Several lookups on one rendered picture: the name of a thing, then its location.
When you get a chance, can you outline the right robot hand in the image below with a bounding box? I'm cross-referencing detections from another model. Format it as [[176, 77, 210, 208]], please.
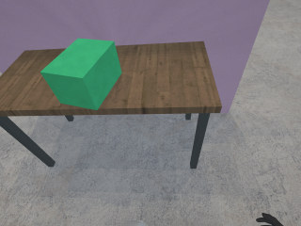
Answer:
[[256, 213, 283, 226]]

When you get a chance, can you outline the carton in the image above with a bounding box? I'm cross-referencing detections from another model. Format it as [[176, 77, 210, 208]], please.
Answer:
[[40, 38, 122, 110]]

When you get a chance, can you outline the table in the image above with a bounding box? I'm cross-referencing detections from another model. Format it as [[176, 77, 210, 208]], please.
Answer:
[[0, 41, 222, 169]]

